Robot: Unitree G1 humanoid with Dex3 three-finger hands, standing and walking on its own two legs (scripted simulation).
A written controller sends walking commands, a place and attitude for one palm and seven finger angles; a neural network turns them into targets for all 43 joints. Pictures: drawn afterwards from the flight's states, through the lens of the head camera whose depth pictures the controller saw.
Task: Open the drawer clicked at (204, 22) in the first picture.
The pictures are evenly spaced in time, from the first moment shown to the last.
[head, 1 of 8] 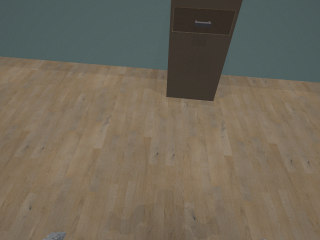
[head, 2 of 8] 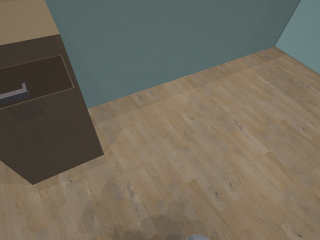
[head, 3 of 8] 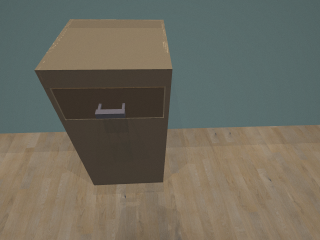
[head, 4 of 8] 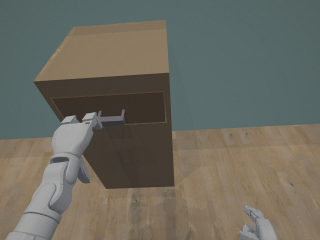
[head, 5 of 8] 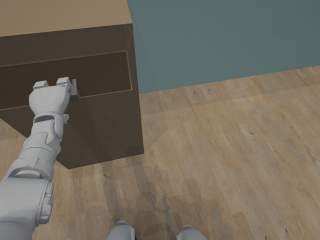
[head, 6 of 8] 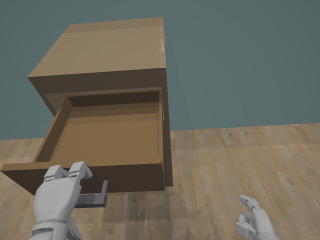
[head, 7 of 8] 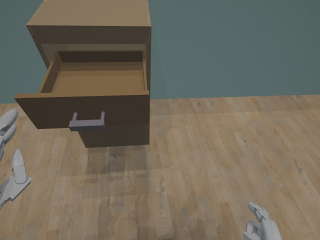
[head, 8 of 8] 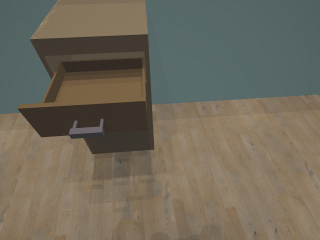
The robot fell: no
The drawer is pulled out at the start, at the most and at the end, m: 0.00 0.30 0.30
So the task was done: yes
